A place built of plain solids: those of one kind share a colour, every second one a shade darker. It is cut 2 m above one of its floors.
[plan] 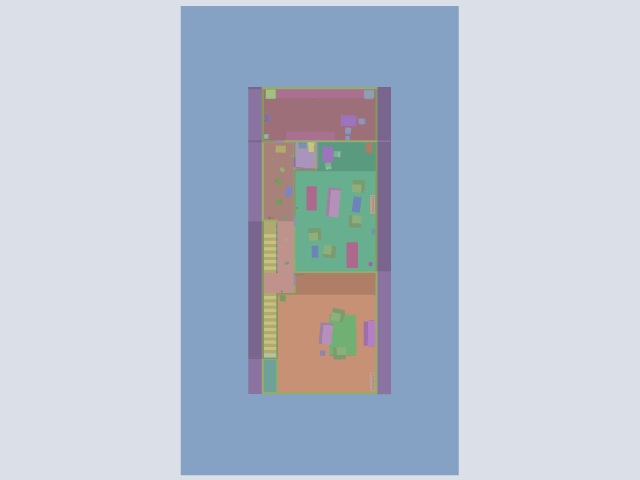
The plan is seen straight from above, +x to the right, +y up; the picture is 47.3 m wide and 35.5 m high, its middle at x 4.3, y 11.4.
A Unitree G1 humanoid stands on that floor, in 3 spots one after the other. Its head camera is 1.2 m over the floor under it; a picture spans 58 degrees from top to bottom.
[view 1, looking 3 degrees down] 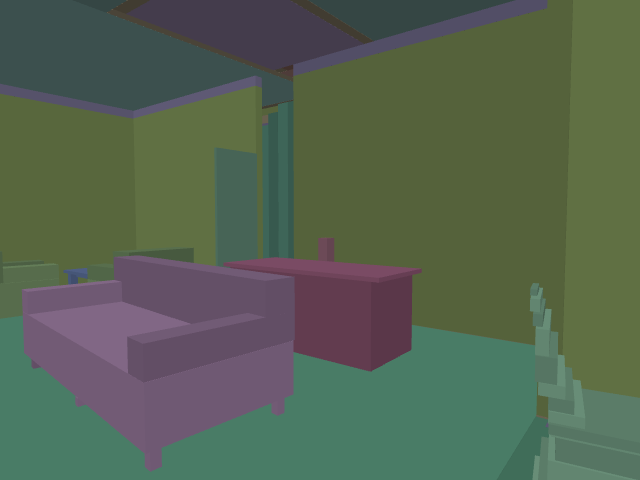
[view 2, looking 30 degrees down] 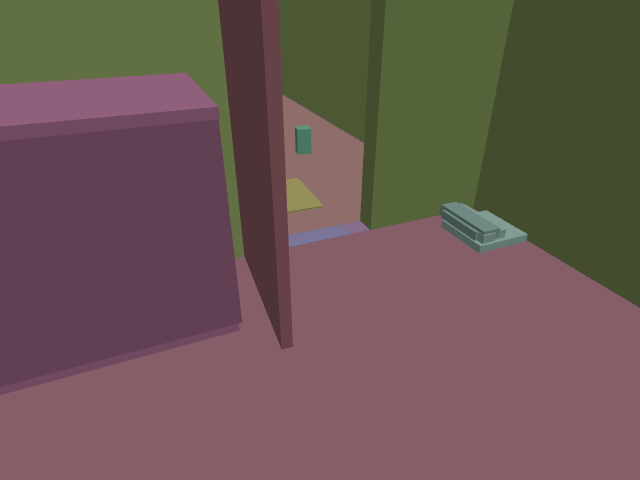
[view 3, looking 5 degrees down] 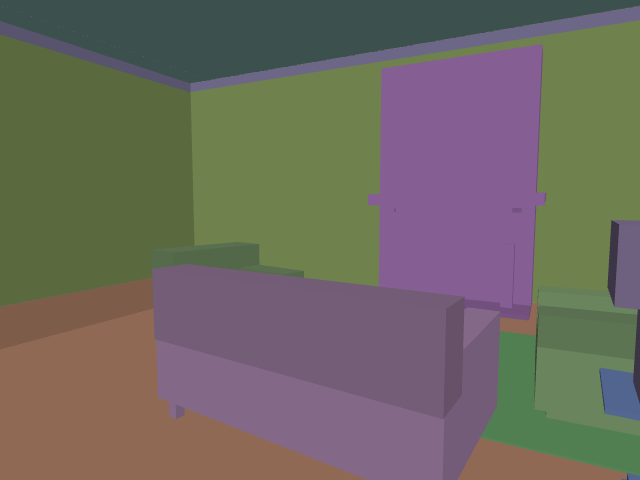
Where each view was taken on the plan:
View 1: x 6.88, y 17.02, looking -142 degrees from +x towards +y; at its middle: fire_point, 5.34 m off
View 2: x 2.02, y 20.68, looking -113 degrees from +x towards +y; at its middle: wall_band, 2.40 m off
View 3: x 2.73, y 3.42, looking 28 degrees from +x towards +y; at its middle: wall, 6.45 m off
